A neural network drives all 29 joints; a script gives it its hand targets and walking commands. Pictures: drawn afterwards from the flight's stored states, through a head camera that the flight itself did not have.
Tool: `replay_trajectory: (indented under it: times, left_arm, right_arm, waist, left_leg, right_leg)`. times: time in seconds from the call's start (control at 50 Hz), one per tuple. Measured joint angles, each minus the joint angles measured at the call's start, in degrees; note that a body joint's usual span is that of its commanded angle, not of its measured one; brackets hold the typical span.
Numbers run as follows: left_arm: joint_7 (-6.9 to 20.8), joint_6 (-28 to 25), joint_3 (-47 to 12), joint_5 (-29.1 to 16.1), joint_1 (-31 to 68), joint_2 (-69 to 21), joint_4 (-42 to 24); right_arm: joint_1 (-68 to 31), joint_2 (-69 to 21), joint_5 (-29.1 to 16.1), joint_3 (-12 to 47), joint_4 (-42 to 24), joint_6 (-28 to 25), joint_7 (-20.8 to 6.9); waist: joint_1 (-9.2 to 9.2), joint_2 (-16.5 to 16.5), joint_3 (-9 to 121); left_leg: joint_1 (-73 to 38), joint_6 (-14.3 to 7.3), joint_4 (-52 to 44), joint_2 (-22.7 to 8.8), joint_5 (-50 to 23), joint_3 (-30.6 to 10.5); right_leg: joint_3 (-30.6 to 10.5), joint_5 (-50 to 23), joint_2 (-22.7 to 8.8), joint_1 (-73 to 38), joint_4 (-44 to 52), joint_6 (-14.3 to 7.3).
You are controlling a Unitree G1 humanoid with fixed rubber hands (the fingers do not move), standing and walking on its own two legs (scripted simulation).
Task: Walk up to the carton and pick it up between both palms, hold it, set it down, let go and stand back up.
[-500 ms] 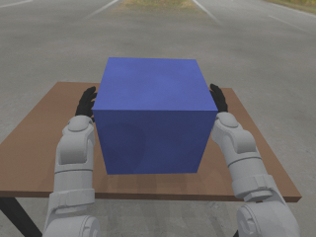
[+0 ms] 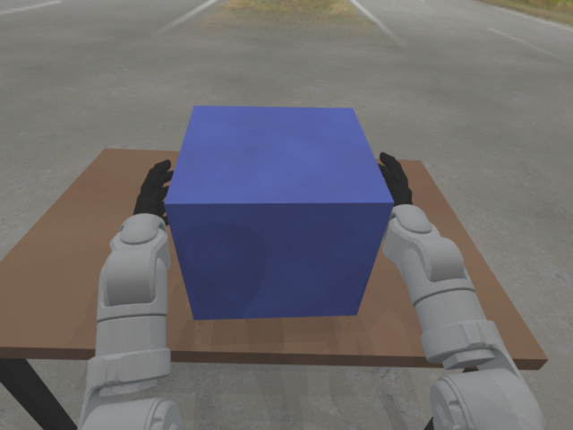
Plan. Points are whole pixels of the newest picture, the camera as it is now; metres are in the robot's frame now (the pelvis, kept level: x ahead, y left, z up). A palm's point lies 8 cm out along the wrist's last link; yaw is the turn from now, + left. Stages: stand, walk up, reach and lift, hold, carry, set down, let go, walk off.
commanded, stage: hold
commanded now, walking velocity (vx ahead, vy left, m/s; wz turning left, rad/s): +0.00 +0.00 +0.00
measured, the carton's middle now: (275, 211) +0.39 +0.01 +0.17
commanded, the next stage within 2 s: set down in 0.76 s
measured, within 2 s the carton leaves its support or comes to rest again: neither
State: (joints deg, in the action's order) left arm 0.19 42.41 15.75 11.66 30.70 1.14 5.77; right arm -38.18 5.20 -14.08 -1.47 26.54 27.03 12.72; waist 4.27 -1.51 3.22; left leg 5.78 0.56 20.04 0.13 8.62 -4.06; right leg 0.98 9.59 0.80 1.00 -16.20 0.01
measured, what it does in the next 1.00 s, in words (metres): stands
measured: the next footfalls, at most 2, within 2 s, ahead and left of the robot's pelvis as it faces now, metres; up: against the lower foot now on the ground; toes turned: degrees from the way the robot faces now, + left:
none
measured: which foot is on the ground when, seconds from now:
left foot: down 0.00-1.00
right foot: down 0.00-1.00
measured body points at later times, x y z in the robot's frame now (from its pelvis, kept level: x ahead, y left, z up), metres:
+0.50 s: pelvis -0.01 +0.00 +0.00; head -0.07 +0.02 +0.45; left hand +0.36 +0.17 +0.19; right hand +0.37 -0.16 +0.20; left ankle +0.03 +0.12 -0.75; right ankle +0.00 -0.12 -0.75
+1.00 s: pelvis +0.00 +0.00 +0.00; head -0.06 +0.02 +0.45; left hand +0.37 +0.17 +0.19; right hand +0.38 -0.16 +0.20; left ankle +0.03 +0.12 -0.75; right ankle +0.00 -0.12 -0.75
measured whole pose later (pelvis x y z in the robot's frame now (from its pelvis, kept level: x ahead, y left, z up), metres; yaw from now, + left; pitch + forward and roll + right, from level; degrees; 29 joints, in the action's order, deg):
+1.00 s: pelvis +0.00 +0.00 +0.00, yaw +0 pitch -6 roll -1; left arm 1.4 35.5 18.3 13.5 33.5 0.6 11.6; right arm -41.1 3.3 -9.2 -5.0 31.9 21.3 10.4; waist 4.2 -1.7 2.1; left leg 5.2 0.3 19.4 0.4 8.2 -3.6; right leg 0.7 9.5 0.5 0.8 -16.4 0.2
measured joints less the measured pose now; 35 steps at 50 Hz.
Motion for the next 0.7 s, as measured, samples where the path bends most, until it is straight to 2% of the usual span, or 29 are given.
replay_trajectory:
  times: [0.7]
  left_arm:
    - [-0.4, -0.6, -0.3, -0.3, 2.2, 0.8, 2.1]
  right_arm:
    - [-1.4, -0.1, 0.6, -1.1, 1.7, -1.0, -0.3]
  waist:
    - [-0.2, 0.0, 0.2]
  left_leg:
    - [1.9, -0.2, 0.1, 0.0, -0.7, 0.4]
  right_leg:
    - [-0.3, -0.6, 0.0, 2.1, -0.4, 0.1]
